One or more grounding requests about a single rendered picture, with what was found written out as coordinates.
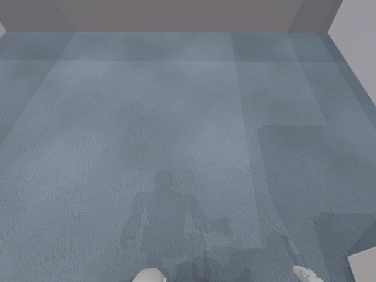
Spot right robot hand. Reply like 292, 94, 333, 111
293, 266, 323, 282

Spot left robot thigh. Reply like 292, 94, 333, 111
132, 268, 167, 282

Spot fridge door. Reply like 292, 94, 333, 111
350, 249, 376, 282

